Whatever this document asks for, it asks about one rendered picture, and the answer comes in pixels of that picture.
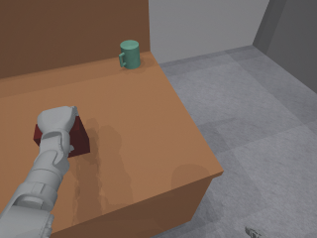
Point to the sponge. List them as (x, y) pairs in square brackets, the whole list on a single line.
[(78, 138)]

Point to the table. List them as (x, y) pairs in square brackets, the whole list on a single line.
[(148, 167)]

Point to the right robot hand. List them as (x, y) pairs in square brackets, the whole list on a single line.
[(255, 233)]

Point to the robot left forearm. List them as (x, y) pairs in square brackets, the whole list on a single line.
[(39, 189)]

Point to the left robot hand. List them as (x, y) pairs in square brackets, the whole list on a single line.
[(62, 117)]

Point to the left robot upper arm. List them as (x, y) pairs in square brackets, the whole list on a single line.
[(26, 222)]

